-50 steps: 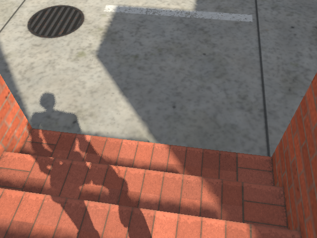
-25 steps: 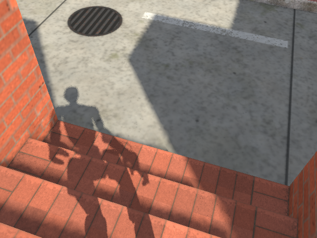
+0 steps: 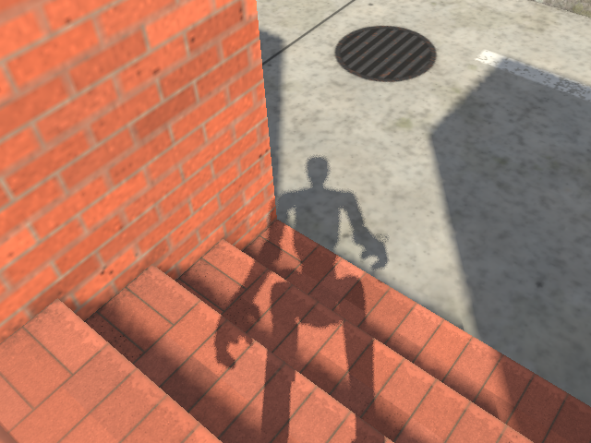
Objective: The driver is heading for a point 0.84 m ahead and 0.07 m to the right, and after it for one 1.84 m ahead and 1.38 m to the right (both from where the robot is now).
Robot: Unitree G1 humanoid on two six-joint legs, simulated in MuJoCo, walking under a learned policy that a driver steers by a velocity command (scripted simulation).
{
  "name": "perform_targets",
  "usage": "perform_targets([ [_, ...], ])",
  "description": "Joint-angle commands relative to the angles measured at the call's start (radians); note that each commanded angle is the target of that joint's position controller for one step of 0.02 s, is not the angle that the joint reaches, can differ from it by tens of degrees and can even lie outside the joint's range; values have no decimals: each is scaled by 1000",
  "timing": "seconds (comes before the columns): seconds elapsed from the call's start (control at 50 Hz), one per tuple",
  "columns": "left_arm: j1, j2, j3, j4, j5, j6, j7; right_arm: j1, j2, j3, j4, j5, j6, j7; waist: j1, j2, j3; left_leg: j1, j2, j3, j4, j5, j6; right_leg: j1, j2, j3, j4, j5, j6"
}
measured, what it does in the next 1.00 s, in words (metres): goes down: left foot, then right foot 0.16 m lower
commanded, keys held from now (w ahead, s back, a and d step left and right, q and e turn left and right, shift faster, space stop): w+q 0.14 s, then w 0.20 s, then w+e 0.66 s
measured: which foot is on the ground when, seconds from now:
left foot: up 0.00-0.12, down 0.14-0.82, up 0.84-1.00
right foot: down 0.00-0.16, up 0.18-0.78, down 0.80-1.00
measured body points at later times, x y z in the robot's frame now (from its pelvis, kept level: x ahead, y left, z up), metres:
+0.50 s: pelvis +0.23 +0.09 +0.00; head +0.23 +0.10 +0.45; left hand +0.29 +0.37 -0.13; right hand +0.30 -0.18 -0.12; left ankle +0.16 +0.12 -0.74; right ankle +0.40 -0.04 -0.69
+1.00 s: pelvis +0.50 +0.08 -0.17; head +0.51 +0.09 +0.28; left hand +0.57 +0.33 -0.31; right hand +0.56 -0.18 -0.29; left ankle +0.53 +0.22 -0.68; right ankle +0.52 +0.04 -0.90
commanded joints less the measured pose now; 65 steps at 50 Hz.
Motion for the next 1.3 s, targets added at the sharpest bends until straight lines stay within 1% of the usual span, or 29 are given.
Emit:
perform_targets([
  [0.02,37,150,34,-29,1,-14,3,-206,-35,9,-150,1,-24,13,34,-168,119,-89,7,87,-115,-35,40,1,-274,104,-66,314,-145],
  [0.1,25,205,45,-15,-2,3,12,-120,-56,0,-158,0,-36,4,-28,-172,56,161,-75,169,-238,-146,123,-1,-271,7,111,730,-104],
  [0.14,14,209,39,-22,-4,14,14,207,-111,-34,-61,-12,-51,-27,-177,-89,-140,613,-119,112,-322,-131,188,-175,-220,-69,556,783,-54],
  [0.16,43,96,8,-86,-7,15,-2,301,-219,-59,-59,-9,-57,-46,-183,143,-289,941,199,-344,-403,-369,293,-538,-122,-72,932,97,1],
  [0.18,-12,121,18,-129,15,9,-12,281,-246,-57,-75,36,-57,-50,-167,145,-351,932,339,-742,-583,-312,345,-696,2,120,1059,-241,20],
  [0.2,-100,162,32,-141,9,10,-16,236,-203,-46,-50,45,-51,-58,-162,40,-180,822,304,-557,-585,-162,318,-749,-57,187,1039,-142,14],
  [0.24,-64,129,19,-116,-1,5,-23,141,-102,-12,-40,30,-64,-65,-65,-19,-38,597,204,-310,-585,135,253,-644,-125,176,869,-33,6],
  [0.28,7,124,19,-75,30,41,-30,98,-74,3,-39,27,-80,-64,-16,1,-39,493,147,-213,-610,281,221,-517,-122,160,812,-33,20],
  [0.42,-150,133,40,-100,-3,72,-47,209,-111,-6,63,38,-138,-71,-24,3,83,473,96,-82,-678,197,136,-657,-55,228,603,341,1],
  [0.5,-147,116,44,-89,19,73,-50,205,-72,12,102,36,-164,-102,-20,14,56,441,92,-18,-522,132,127,-591,9,284,465,631,-27],
  [0.6,-237,104,35,-131,36,67,-53,282,-70,27,133,1,-166,-127,-72,-34,105,503,132,-54,-305,197,134,-723,12,292,446,652,-43],
  [0.68,-375,67,14,-185,18,54,-67,400,-77,28,149,-21,-145,-153,-177,-59,143,643,137,-59,-109,230,140,-832,18,225,271,655,-26],
  [0.72,-388,51,1,-198,23,46,-81,394,-71,33,134,-5,-131,-168,-198,-70,159,556,110,-5,-54,332,105,-692,29,144,156,671,-28],
  [0.8,15,124,37,-40,3,60,-62,378,-103,32,125,14,-131,-153,-22,-107,-18,401,110,35,467,593,74,-159,61,61,104,556,-127],
  [0.82,161,178,59,3,25,58,-59,308,-94,29,122,20,-130,-142,96,-198,-61,141,-8,152,950,114,35,123,0,137,111,713,-221],
  [0.84,236,265,80,1,10,67,-68,388,-34,38,72,53,-128,-138,58,-309,-314,-293,-72,126,1472,-781,-8,623,-302,444,563,1158,-395],
  [0.86,270,241,77,-37,-54,65,-68,321,-123,30,30,57,-129,-137,142,-49,-483,-398,-50,15,1454,-653,-12,685,-386,675,436,1023,-507],
  [0.88,155,281,90,-64,-43,65,-36,206,-105,49,-45,36,-126,-143,124,-71,-400,-553,-56,6,1383,-491,-20,565,-435,817,186,480,-554],
  [0.9,76,211,70,-35,-45,77,-10,113,-106,49,-34,2,-120,-143,65,39,-155,-580,-15,24,1257,-392,-12,286,-396,764,66,239,-470],
  [0.92,39,186,52,-22,-40,71,-3,104,-99,50,-40,-18,-100,-133,13,49,-40,-481,7,16,1158,-375,-14,41,-356,723,54,224,-427],
  [0.98,-43,139,9,-10,-9,14,-29,146,-10,63,-21,-36,-30,-126,-119,62,136,-333,55,-36,904,-217,-4,-486,-195,623,56,100,-330],
  [1.04,-105,156,3,-25,-24,-28,-21,41,-19,67,-82,-40,-54,-91,-130,-42,115,-60,60,32,251,205,-57,-657,-21,457,5,220,-230],
  [1.1,-32,166,16,-13,-33,0,-13,120,-8,60,-15,-16,-49,-66,-94,-193,-21,87,62,9,207,365,-46,-477,-47,490,92,382,-227],
  [1.12,-43,164,19,-45,-21,9,-15,85,-51,43,-17,0,-48,-70,-83,-147,-13,52,57,20,157,382,-38,-420,-44,491,111,370,-237],
  [1.18,3,173,28,-92,2,39,-25,-83,-58,32,-67,-7,-62,-67,-9,-136,21,29,6,35,51,173,-17,-271,-70,564,222,508,-244],
  [1.24,-95,188,39,-157,15,49,-10,134,-73,18,-26,-3,-104,-70,-111,-181,2,299,-50,12,-139,-65,13,-292,-45,565,450,786,-190],
  [1.26,-129,180,43,-182,-3,46,-4,298,-104,3,14,-7,-126,-72,-187,-103,-44,487,10,-42,-270,203,30,-365,29,510,688,697,-142],
  [1.28,-14,70,29,-201,-12,38,8,310,-182,-14,11,-9,-138,-75,-102,123,-123,679,292,-308,-306,601,129,-536,157,383,1013,-32,-90],
  [1.3,20,106,34,-208,18,43,25,316,-178,-12,-7,26,-137,-66,-75,202,-155,718,430,-541,-329,844,220,-721,174,308,1109,-359,-69],
])
Next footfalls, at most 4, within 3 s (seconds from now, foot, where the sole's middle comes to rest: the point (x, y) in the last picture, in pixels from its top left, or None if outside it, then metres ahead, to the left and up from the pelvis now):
0.14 left None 0.20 0.13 -0.78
0.80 right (320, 441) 0.56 0.03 -0.93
1.26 left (253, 359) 0.78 0.22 -0.93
1.74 right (357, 379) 0.80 -0.07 -1.09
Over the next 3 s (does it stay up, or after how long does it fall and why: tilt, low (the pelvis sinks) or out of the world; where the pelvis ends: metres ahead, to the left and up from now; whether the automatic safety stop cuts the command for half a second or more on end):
stays up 0.87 0.06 -0.32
